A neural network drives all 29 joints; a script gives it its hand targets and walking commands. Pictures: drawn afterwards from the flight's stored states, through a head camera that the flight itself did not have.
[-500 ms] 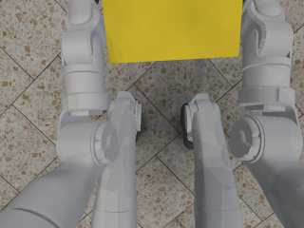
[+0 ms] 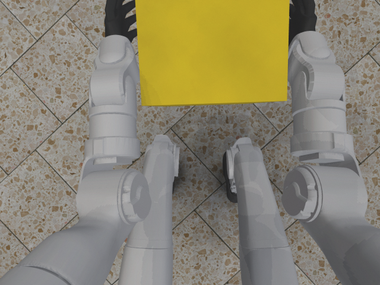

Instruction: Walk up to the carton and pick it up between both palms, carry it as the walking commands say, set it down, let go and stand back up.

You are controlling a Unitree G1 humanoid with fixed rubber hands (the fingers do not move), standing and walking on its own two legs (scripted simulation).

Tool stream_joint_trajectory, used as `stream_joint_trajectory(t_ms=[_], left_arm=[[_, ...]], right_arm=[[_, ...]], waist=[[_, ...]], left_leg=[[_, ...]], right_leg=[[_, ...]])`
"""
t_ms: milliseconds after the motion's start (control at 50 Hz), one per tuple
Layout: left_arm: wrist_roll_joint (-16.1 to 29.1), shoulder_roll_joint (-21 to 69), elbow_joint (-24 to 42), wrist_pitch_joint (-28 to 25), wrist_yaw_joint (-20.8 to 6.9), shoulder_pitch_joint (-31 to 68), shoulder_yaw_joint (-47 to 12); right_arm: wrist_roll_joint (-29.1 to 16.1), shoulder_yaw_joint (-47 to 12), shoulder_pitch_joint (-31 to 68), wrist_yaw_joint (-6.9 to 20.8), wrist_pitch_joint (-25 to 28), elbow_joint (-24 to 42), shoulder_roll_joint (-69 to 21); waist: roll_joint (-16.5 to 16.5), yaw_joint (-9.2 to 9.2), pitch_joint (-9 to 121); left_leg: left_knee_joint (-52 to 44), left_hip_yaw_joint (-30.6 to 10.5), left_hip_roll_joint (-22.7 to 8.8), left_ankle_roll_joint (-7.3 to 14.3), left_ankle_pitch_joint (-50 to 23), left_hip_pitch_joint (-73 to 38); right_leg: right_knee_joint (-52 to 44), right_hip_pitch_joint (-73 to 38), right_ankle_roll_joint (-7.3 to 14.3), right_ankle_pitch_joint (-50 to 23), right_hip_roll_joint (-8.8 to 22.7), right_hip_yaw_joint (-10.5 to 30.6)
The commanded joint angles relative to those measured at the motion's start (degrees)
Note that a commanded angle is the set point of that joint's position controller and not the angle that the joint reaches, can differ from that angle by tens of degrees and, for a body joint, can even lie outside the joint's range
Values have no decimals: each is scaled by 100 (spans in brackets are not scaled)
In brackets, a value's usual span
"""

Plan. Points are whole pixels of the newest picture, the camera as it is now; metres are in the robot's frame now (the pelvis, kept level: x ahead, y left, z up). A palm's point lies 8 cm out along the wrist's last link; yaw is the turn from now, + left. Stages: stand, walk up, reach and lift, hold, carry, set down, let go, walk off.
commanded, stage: reach and lift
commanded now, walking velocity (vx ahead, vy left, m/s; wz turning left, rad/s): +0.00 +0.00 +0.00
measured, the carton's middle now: (206, 54) +0.49 +0.00 -0.13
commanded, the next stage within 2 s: none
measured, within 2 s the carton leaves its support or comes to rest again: neither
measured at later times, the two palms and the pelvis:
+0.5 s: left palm (77, 10) +0.47 +0.15 +0.07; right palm (355, 0) +0.48 -0.14 +0.07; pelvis +0.08 +0.00 +0.09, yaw +0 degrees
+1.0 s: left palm out of the picture +0.46 +0.14 +0.12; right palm out of the picture +0.46 -0.15 +0.12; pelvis +0.13 +0.00 +0.16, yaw +0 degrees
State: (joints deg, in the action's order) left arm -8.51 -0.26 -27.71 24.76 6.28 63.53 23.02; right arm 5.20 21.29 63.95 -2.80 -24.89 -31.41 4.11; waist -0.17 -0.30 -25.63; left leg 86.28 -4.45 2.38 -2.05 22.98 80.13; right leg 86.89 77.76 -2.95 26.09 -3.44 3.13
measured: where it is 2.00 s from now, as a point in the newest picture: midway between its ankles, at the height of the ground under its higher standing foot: (200, 182)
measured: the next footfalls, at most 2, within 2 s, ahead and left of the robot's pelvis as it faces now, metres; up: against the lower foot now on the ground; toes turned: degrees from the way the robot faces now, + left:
none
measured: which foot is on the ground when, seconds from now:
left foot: down 0.00-1.00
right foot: down 0.00-1.00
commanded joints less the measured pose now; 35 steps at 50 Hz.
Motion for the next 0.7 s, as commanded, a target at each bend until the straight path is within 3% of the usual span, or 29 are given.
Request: stream_joint_trajectory(t_ms=[0,20,80,100,120,140,160,200,240,260,280,300,320,340,360,380,400,420,440,460,480,520,560,580,600,620,640,660,680], left_arm=[[1143,6228,-25,-40,-1786,3960,-4018],[1134,6367,80,-33,-1772,3617,-4149],[908,6259,-502,-15,-1859,2897,-3731],[803,6247,-735,-41,-1916,3032,-3582],[890,6493,-485,-63,-1923,2843,-3818],[819,6373,-755,-92,-1932,2959,-3663],[781,6701,-882,-78,-1945,2595,-3588],[964,6868,-493,-200,-1905,2627,-3873],[713,6922,-712,-231,-1891,2269,-3425],[568,6885,-1186,-129,-1892,2024,-3071],[374,6914,-1160,-145,-1856,1879,-2902],[127,7022,-1851,-68,-1825,1165,-2457],[-26,6953,-1755,-42,-1827,1235,-2327],[-252,6839,-1972,-31,-1864,992,-2021],[-221,6805,-1747,-69,-1868,1091,-2198],[-266,6664,-1968,-79,-1839,1020,-1989],[-382,6752,-2121,-53,-1862,692,-1925],[-290,6601,-1755,-160,-1872,1041,-2040],[-365,6547,-1725,-206,-1863,900,-1957],[-389,6594,-1851,-230,-1893,597,-1950],[-288,6582,-1451,-378,-1849,779,-2114],[-313,6631,-1260,-483,-1858,576,-2366],[-315,6725,-1360,-516,-1863,220,-2499],[-228,6852,-1242,-573,-1837,187,-2711],[-172,6854,-1089,-584,-1845,-97,-2861],[8,6928,-1025,-651,-1851,89,-3081],[-105,6774,-954,-682,-1848,-200,-3066],[180,6999,-651,-728,-1868,-251,-3428],[112,6953,-689,-699,-1843,-362,-3458]], right_arm=[[-893,-3650,4250,1394,260,630,-6319],[-884,-3764,3935,1415,245,723,-6446],[-619,-3457,3183,1401,169,153,-6612],[-556,-3361,3143,1451,165,-90,-6641],[-751,-3696,3231,1467,212,349,-6914],[-670,-3424,3236,1466,263,8,-6734],[-656,-3490,3215,1532,271,71,-6890],[-834,-3576,2989,1537,401,206,-7054],[-547,-3104,2456,1524,364,-376,-7230],[-274,-2464,2098,1534,316,-911,-6809],[-36,-2245,1781,1551,327,-1033,-6980],[114,-1895,1561,1549,313,-1145,-6703],[276,-1673,1338,1534,293,-1334,-6701],[353,-1665,1430,1546,315,-1196,-6637],[592,-1509,867,1574,267,-1531,-6690],[678,-1292,1030,1563,301,-1520,-6522],[745,-1365,894,1590,320,-1455,-6519],[782,-1360,900,1576,357,-1466,-6595],[766,-1388,861,1572,401,-1429,-6672],[771,-1457,776,1591,487,-1126,-6485],[656,-1565,626,1592,495,-1415,-6825],[632,-1902,523,1572,623,-955,-6834],[558,-2161,527,1572,777,-560,-6593],[408,-2431,538,1544,841,-435,-6734],[430,-2496,82,1573,810,-553,-6875],[313,-2689,416,1591,904,-246,-6619],[420,-2801,54,1604,894,-278,-6783],[175,-3263,60,1588,931,163,-6867],[245,-3193,-137,1553,929,193,-6697]], waist=[[-23,-46,11833],[5,43,12206],[334,24,11162],[238,-39,10637],[173,-191,10904],[-27,-154,10252],[160,-148,9964],[-134,-49,9950],[-42,6,9101],[-140,236,7899],[-143,178,7515],[-133,278,6730],[-303,217,6460],[-227,93,6281],[-196,297,6276],[-173,202,5984],[-158,156,5925],[-96,276,5958],[-240,0,5958],[-72,104,6076],[-90,-50,6174],[-1,-22,6576],[-266,-189,6572],[-178,-213,6765],[-164,-198,6890],[-108,1,7056],[32,-119,7089],[175,-120,7668],[95,-47,7539]], left_leg=[[-1112,617,714,38,-380,-3349],[-1069,683,736,2,-775,-3630],[-1304,717,706,67,-449,-3125],[-1414,678,683,93,-267,-2952],[-1475,681,714,108,-703,-3288],[-1504,680,671,72,-770,-2880],[-1631,488,678,71,-763,-3016],[-1698,443,652,16,-1231,-3461],[-1867,467,659,59,-998,-3224],[-2115,323,568,92,-476,-3018],[-2263,335,584,76,-534,-3022],[-2435,307,509,82,-325,-2718],[-2616,259,522,96,-14,-2648],[-2718,340,535,151,-54,-2762],[-2847,311,522,97,86,-2907],[-3017,170,459,153,50,-3093],[-3071,222,465,143,116,-3128],[-3095,263,476,149,-45,-3261],[-3256,270,509,174,-248,-3214],[-3216,200,485,189,-526,-3478],[-3298,258,507,206,-795,-3593],[-3288,197,511,184,-1272,-3848],[-3412,198,526,189,-1479,-4048],[-3538,190,523,230,-1670,-4274],[-3593,146,505,215,-2159,-4515],[-3595,83,499,222,-2093,-4751],[-3605,153,528,184,-2364,-4719],[-3620,176,575,180,-2607,-4938],[-3598,99,520,163,-2648,-4938]], right_leg=[[-1273,-2263,151,-485,-587,-504],[-1276,-2540,203,-789,-638,-496],[-1563,-2662,135,-516,-593,-414],[-1587,-2342,116,-353,-571,-438],[-1622,-2682,119,-719,-602,-394],[-1655,-2408,150,-818,-574,-371],[-1678,-2243,160,-658,-592,-505],[-1753,-2356,179,-1120,-589,-444],[-2006,-2183,192,-827,-571,-425],[-2186,-1582,258,-287,-522,-421],[-2402,-1711,311,-284,-510,-409],[-2492,-1517,286,-171,-490,-402],[-2631,-1605,314,-52,-481,-317],[-2829,-1678,322,7,-490,-263],[-2924,-1829,407,8,-503,-215],[-2965,-1736,364,-5,-453,-240],[-3129,-1819,396,86,-413,-189],[-3225,-2133,441,-96,-438,-152],[-3257,-2320,417,-372,-442,-106],[-3347,-2274,418,-580,-411,-127],[-3402,-2569,397,-862,-421,-117],[-3397,-2852,388,-1420,-470,-104],[-3517,-2884,380,-1482,-451,-57],[-3711,-3265,356,-1704,-443,-9],[-3683,-3370,379,-2181,-421,-13],[-3648,-3183,337,-2030,-460,-126],[-3742,-3193,351,-2291,-503,-119],[-3784,-3827,311,-2670,-507,-66],[-3733,-3767,325,-2656,-485,-67]])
